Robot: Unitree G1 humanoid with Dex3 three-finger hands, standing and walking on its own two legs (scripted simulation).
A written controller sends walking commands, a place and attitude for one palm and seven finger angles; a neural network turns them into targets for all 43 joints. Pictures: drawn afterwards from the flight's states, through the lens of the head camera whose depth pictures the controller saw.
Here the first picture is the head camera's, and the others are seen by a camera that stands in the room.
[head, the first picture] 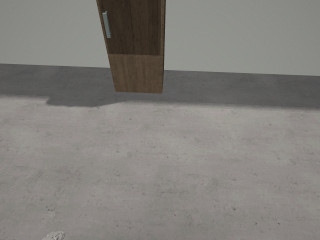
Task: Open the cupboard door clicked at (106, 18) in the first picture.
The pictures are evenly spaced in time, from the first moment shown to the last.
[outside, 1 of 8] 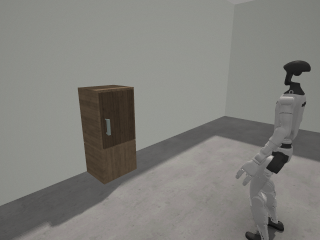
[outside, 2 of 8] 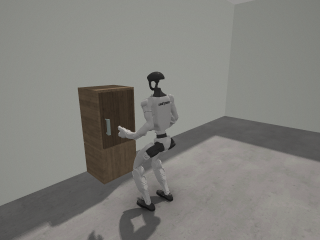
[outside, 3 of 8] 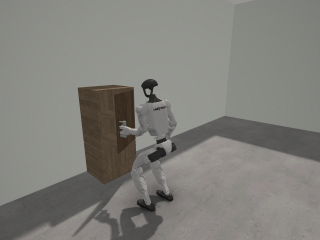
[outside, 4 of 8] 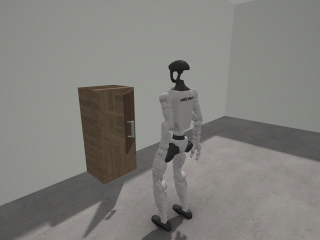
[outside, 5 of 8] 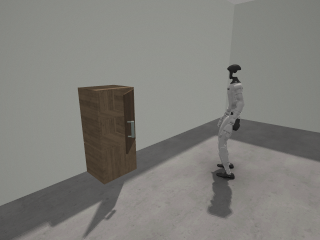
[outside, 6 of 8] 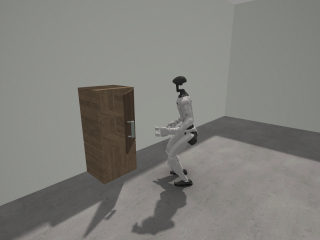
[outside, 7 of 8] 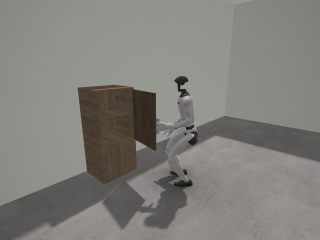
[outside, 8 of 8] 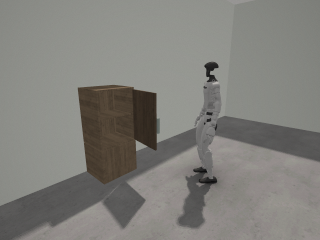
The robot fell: no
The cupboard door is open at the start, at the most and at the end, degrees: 0 82 82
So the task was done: yes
